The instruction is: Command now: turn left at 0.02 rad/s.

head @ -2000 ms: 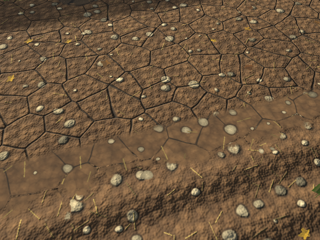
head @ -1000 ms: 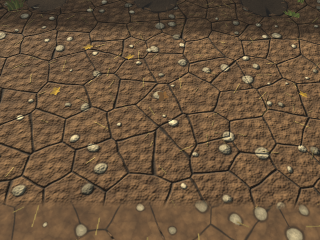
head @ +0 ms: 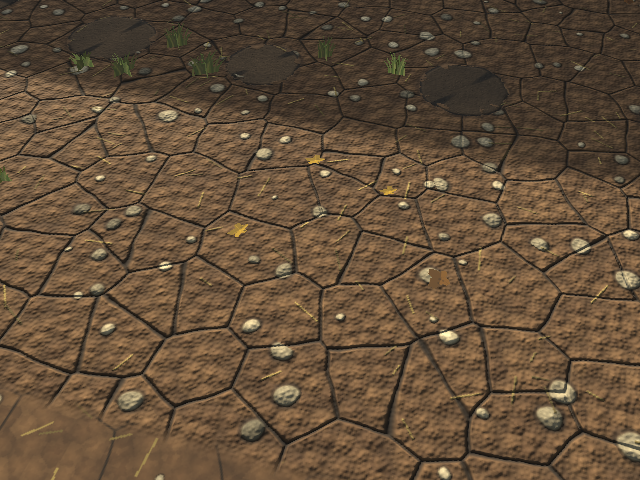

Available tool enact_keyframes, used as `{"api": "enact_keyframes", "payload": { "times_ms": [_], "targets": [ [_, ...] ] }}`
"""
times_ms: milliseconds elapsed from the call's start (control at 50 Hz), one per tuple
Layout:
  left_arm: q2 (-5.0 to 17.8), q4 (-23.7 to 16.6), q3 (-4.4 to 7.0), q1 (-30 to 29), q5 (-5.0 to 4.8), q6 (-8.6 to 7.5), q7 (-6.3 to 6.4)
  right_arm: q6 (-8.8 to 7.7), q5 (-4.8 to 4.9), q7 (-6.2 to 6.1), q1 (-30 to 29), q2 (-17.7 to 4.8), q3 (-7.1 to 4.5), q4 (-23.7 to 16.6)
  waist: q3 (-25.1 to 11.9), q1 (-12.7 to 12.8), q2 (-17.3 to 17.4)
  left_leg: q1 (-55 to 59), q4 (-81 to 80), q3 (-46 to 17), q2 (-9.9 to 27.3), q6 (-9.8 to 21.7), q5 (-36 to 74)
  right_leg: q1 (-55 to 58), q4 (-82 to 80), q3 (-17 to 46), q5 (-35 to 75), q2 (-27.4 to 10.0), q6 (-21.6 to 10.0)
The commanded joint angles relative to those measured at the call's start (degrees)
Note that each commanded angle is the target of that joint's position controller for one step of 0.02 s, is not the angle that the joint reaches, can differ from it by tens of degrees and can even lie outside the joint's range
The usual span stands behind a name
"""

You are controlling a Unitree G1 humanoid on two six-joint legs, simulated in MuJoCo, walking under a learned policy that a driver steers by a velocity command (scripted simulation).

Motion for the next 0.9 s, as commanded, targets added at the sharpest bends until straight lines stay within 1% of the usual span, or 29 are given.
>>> {"api": "enact_keyframes", "payload": {
  "times_ms": [20, 200, 400, 620, 860, 880, 900],
  "targets": [
    [5.93, -1.16, 1.28, -0.12, -0.11, -0.42, 0.38, -0.91, 0.09, -0.22, -0.27, -7.16, -1.66, -2.11, -1.16, -0.1, 1.25, -2.77, -7.21, -3.99, 3.88, 1.8, 9.94, 2.41, -2.77, 0.08, 9.08, -0.58, -0.62],
    [5.96, 2.67, 1.28, 0.79, -0.31, -0.19, 0.91, -0.98, 0.29, -0.37, 0.79, -6.67, -1.31, 1.93, -0.99, -0.21, 0.72, -2.19, -7.25, -2.54, 2.84, 1.52, 10.56, 2.76, -3.21, -0.08, 9.54, -0.5, -0.79],
    [5.17, 5.7, 0.97, 2.03, -0.41, 0.01, 1.22, -0.86, 0.48, -0.72, 2.16, -6.45, -0.85, 6.17, -0.1, -0.38, 0.58, -2.21, -7.39, -1.3, 2.04, 1.03, 10.03, 2.4, -3.71, -0.45, 9.18, -0.13, -1.12],
    [3.95, 7.68, 0.49, 3.55, -0.46, 0.14, 1.38, -0.79, 0.63, -0.99, 3.78, -5.88, -0.29, 9.87, 0.62, -0.59, 0.2, -2.55, -7.54, -0.47, 1.6, 0.69, 9.14, 2.01, -4.0, -0.82, 8.56, 0.29, -1.38],
    [2.75, 8.73, -0.06, 5.43, -0.53, 0.14, 1.42, -0.67, 0.71, -1.15, 5.75, -4.85, 0.24, 12.61, 1.24, -0.84, 0.1, -2.9, -7.49, 0.17, 1.32, 0.37, 8.36, 1.29, -4.06, -1.06, 7.84, 0.67, -1.66],
    [1.95, 9.34, -0.27, 6.58, -0.53, 0.2, 1.43, -0.58, 0.71, -1.22, 6.85, -4.35, 0.37, 13.32, -0.05, -0.85, 0.45, -2.44, -8.05, 0.53, 0.89, 0.55, 2.31, 1.77, -3.92, -1.95, 2.4, 1.47, -1.78],
    [1.95, 9.51, -0.21, 6.88, -0.84, 0.29, 1.52, -0.37, 1.05, -1.38, 7.13, -5.09, 0.09, 13.51, 0.82, -1.01, 1.15, -3.36, -8.37, 0.42, 0.45, 1.39, -7.88, 0.42, -2.4, -3.36, -6.36, 2.94, -2.28]
  ]
}}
